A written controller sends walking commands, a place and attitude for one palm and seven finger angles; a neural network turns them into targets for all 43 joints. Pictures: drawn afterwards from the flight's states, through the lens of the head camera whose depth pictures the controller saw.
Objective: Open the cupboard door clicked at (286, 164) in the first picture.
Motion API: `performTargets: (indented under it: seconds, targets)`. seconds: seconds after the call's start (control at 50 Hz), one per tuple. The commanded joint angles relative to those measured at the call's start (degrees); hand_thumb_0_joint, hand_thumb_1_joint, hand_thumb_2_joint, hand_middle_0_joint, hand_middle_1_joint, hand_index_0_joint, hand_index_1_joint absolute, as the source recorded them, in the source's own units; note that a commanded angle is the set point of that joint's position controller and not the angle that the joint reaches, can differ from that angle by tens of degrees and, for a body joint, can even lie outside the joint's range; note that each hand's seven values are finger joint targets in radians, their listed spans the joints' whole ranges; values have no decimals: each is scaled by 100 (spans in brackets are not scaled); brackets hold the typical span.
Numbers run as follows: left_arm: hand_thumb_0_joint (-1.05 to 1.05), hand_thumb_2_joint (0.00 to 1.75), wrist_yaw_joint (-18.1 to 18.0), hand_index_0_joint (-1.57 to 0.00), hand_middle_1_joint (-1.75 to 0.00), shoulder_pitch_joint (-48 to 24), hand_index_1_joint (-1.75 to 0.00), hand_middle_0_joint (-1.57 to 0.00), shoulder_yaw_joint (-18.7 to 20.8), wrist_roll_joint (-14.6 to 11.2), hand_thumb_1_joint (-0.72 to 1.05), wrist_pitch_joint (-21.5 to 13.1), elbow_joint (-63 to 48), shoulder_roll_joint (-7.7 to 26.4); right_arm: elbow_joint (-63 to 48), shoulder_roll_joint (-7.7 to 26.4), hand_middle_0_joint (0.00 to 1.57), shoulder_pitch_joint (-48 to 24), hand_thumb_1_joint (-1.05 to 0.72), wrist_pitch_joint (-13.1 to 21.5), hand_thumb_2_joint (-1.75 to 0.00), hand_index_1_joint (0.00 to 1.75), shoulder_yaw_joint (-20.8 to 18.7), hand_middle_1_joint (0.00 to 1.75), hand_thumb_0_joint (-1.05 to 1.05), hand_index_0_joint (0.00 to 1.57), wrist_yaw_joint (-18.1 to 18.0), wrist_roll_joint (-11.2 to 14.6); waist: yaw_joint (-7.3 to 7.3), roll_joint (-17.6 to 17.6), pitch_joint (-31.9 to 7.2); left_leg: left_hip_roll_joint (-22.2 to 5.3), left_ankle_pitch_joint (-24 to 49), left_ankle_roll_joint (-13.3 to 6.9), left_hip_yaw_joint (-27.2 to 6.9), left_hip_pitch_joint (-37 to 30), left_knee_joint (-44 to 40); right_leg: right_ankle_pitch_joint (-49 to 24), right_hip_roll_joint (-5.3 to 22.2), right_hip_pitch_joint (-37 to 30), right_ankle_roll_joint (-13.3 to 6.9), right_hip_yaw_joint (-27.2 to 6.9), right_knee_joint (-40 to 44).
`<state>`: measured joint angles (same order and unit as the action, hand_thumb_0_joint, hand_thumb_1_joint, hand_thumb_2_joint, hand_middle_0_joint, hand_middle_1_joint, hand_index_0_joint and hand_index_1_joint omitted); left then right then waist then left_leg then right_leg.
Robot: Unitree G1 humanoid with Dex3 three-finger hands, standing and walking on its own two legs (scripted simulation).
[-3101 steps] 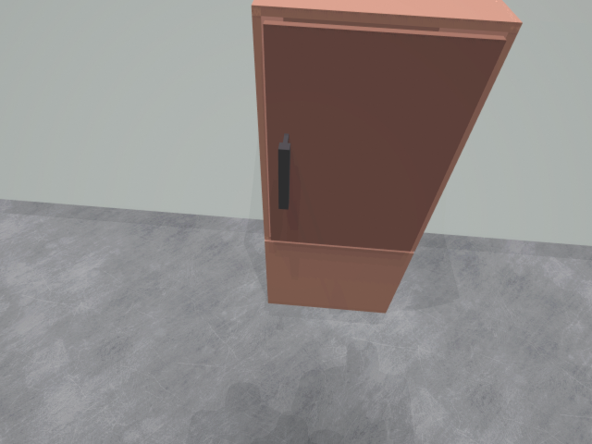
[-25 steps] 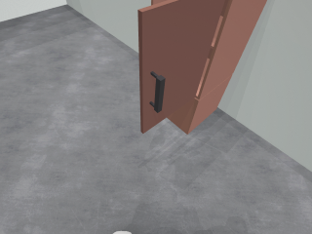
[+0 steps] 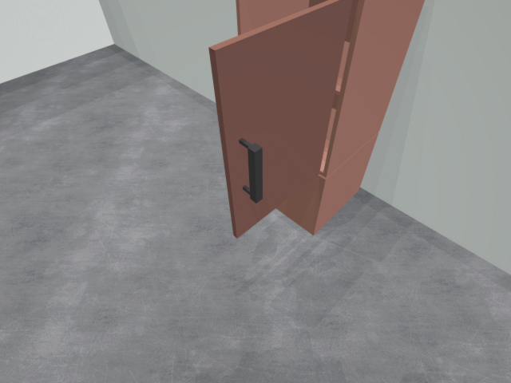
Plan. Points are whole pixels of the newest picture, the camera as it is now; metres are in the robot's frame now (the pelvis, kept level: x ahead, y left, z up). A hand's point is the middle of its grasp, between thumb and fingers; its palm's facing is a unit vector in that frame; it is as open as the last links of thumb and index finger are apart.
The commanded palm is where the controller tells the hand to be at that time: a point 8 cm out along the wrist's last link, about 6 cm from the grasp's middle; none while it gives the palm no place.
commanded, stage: let the arm hang, fingers relaxed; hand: left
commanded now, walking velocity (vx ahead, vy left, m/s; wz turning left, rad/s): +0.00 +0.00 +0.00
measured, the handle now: (250, 171) +0.60 +0.05 -0.06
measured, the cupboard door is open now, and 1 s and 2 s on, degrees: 88 88 88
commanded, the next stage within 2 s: look to check the result in 0.14 s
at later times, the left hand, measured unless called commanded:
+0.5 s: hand out of the picture +0.06 +0.22 -0.16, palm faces -0.01 -0.95 -0.30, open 7.4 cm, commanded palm none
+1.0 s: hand out of the picture +0.08 +0.21 -0.16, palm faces -0.02 -0.96 -0.28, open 7.4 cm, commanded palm none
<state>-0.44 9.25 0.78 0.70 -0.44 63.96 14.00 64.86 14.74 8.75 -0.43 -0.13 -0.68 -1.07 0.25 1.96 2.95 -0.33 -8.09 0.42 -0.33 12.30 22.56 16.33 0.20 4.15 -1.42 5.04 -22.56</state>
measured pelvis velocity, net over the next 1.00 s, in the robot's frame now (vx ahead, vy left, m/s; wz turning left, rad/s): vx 0.03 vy -0.01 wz -0.02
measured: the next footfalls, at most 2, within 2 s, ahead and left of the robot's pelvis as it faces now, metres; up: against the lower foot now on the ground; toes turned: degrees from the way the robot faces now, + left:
none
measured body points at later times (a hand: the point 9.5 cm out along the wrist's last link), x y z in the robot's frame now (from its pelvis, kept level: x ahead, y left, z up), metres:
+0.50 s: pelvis +0.02 -0.01 +0.00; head +0.04 -0.01 +0.45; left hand +0.06 +0.27 -0.14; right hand +0.07 -0.28 -0.15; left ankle +0.05 +0.12 -0.74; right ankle -0.04 -0.10 -0.74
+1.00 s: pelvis +0.03 -0.01 +0.00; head +0.05 -0.01 +0.45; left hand +0.08 +0.26 -0.14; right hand +0.08 -0.28 -0.15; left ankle +0.05 +0.12 -0.74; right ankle -0.04 -0.10 -0.74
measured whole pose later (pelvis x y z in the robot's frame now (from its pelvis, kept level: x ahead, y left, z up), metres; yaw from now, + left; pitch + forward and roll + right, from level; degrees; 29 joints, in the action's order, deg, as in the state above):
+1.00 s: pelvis +0.03 -0.01 +0.00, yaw -1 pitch -1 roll +1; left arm -0.7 9.4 0.6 0.5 -0.5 64.6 14.6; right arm 65.1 15.6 7.8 -0.3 0.1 -1.1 -0.8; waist 0.2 0.4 3.6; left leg -0.7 -9.6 0.9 0.6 9.3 20.2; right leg 16.3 -0.2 0.5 -1.6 4.1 -18.0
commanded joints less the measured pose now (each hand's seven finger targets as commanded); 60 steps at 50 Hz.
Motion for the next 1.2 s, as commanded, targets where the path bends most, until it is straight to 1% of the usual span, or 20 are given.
performTargets:
  seconds: [0.0, 0.14, 0.24, 0.32, 0.36, 0.44, 0.46, 0.58, 0.66, 0.7, 0.76, 0.82, 0.86, 0.92, 0.96, 1.02, 1.06, 1.14, 1.16, 1.18]
  targets:
    - [0, 90, -87, -20, -30, 92, -30, -20, 214, -16, 90, -93, -177, 1073, -219, 870, 20, -42, -90, 107, -90, 30, -169, 30, 0, 20, -75, -12, -19, -202, -115, -574, 930, -203, -509, -295, -270, -971, 723, 308, -148, -584, 605]
    - [0, 90, -90, -20, -30, 5, -30, -20, 233, -20, 90, -108, -207, 1100, -229, 950, 20, -104, -90, 121, -90, 30, -179, 30, 0, 20, -91, -15, -4, -67, -289, -583, 1122, -187, -477, -459, -257, -1314, 748, 134, -146, -616, 652]
    - [0, 90, -88, -20, -30, -12, -30, -20, 228, -25, 90, -111, -198, 1130, -246, 1006, 20, -121, -90, 118, -90, 30, -176, 30, 0, 20, -100, -4, 6, -147, -307, -604, 1194, -178, -439, -541, -241, -1503, 751, 108, -127, -608, 689]
    - [0, 90, -90, -20, -30, 7, -30, -20, 226, -28, 90, -104, -183, 1132, -247, 1015, 20, -134, -90, 108, -90, 30, -174, 30, 0, 20, -104, 0, 1, -123, -273, -600, 1162, -178, -436, -558, -240, -1492, 751, 112, -124, -613, 724]
    - [0, 90, -91, -20, -30, 28, -30, -20, 226, -28, 90, -107, -184, 1140, -262, 1052, 20, -132, -90, 106, -90, 30, -174, 30, 0, 20, -113, 10, -1, -222, -317, -608, 1180, -189, -436, -617, -226, -1497, 731, 108, -118, -602, 739]
    - [0, 90, -89, -20, -30, 14, -30, -20, 210, -33, 90, -103, -154, 1144, -248, 1056, 20, -139, -90, 107, -90, 30, -173, 30, 0, 20, -117, 5, 16, -107, -343, -626, 1266, -188, -424, -678, -242, -1587, 739, 87, -122, -627, 727]
    - [0, 90, -94, -20, -30, 52, -30, -20, 211, -32, 90, -104, -163, 1157, -259, 1063, 20, -138, -90, 103, -90, 30, -169, 30, 0, 20, -119, 17, 1, -197, -340, -618, 1251, -197, -420, -691, -228, -1563, 726, 92, -114, -597, 754]
    - [0, 90, -94, -20, -30, 56, -30, -20, 196, -30, 90, -100, -135, 1149, -240, 1047, 20, -131, -90, 105, -90, 30, -163, 30, 0, 20, -117, 10, 19, -173, -309, -632, 1266, -187, -412, -712, -275, -1565, 733, 98, -111, -617, 752]
    - [0, 90, -103, -20, -30, 117, -30, -20, 201, -26, 90, -107, -135, 1139, -245, 1056, 20, -140, -90, 104, -90, 30, -167, 30, 0, 20, -124, 19, 5, -291, -311, -628, 1333, -198, -392, -759, -246, -1688, 724, 106, -92, -594, 764]
    - [0, 90, -103, -20, -30, 91, -30, -20, 187, -31, 90, -101, -123, 1121, -231, 1034, 20, -130, -90, 109, -90, 30, -164, 30, 0, 20, -122, 9, 15, -181, -324, -629, 1369, -195, -402, -758, -270, -1696, 733, 66, -102, -600, 732]
    - [0, 90, -109, -20, -30, 135, -30, -20, 194, -26, 90, -109, -139, 1135, -246, 1038, 20, -137, -90, 110, -90, 30, -161, 30, 0, 20, -123, 21, -2, -239, -333, -624, 1384, -198, -397, -785, -254, -1722, 727, 69, -90, -603, 764]
    - [0, 90, -107, -20, -30, 106, -30, -20, 182, -31, 90, -96, -126, 1099, -220, 1012, 20, -127, -90, 106, -90, 30, -160, 30, 0, 20, -123, 5, 7, -189, -206, -626, 1324, -184, -397, -721, -299, -1632, 726, 99, -99, -602, 771]
    - [0, 90, -110, -20, -30, 147, -30, -20, 196, -26, 90, -108, -140, 1122, -234, 1014, 20, -113, -90, 114, -90, 30, -160, 30, 0, 20, -124, 18, -5, -256, -301, -626, 1398, -193, -387, -776, -270, -1733, 728, 45, -87, -586, 770]
    - [0, 90, -106, -20, -30, 116, -30, -20, 185, -34, 90, -100, -132, 1087, -206, 988, 20, -113, -90, 115, -90, 30, -157, 30, 0, 20, -125, 12, 9, -132, -238, -624, 1374, -181, -379, -734, -304, -1698, 736, 48, -95, -600, 762]
    - [0, 90, -108, -20, -30, 145, -30, -20, 193, -29, 90, -105, -141, 1108, -228, 1007, 20, -116, -90, 113, -90, 30, -153, 30, 0, 20, -124, 20, -12, -222, -239, -624, 1346, -185, -382, -750, -293, -1675, 726, 60, -86, -594, 790]
    - [0, 90, -108, -20, -30, 126, -30, -20, 182, -34, 90, -103, -130, 1079, -207, 976, 20, -80, -90, 117, -90, 30, -157, 30, 0, 20, -125, 10, 13, -160, -292, -623, 1387, -180, -377, -755, -295, -1733, 738, 13, -92, -600, 763]
    - [0, 90, -113, -20, -30, 161, -30, -20, 190, -33, 90, -109, -143, 1081, -223, 992, 20, -73, -90, 116, -90, 30, -154, 30, 0, 20, -131, 19, -6, -241, -308, -622, 1400, -183, -364, -775, -274, -1801, 727, 4, -88, -591, 771]
    - [0, 90, -113, -20, -30, 163, -30, -20, 177, -42, 90, -100, -130, 1050, -190, 965, 20, -53, -90, 117, -90, 30, -150, 30, 0, 20, -137, 11, 10, -154, -335, -623, 1460, -180, -363, -790, -267, -1844, 730, -25, -96, -600, 739]
    - [0, 90, -117, -20, -30, 191, -30, -20, 188, -37, 90, -106, -138, 1070, -203, 978, 20, -44, -90, 119, -90, 30, -149, 30, 0, 20, -140, 21, -4, -274, -355, -626, 1499, -195, -367, -813, -249, -1873, 726, -23, -89, -579, 752]
    - [0, 90, -116, -20, -30, 175, -30, -20, 180, -40, 90, -102, -133, 1050, -197, 956, 20, -42, -90, 118, -90, 30, -152, 30, 0, 20, -138, 15, 8, -197, -332, -634, 1496, -184, -347, -823, -255, -1896, 744, -7, -88, -576, 738]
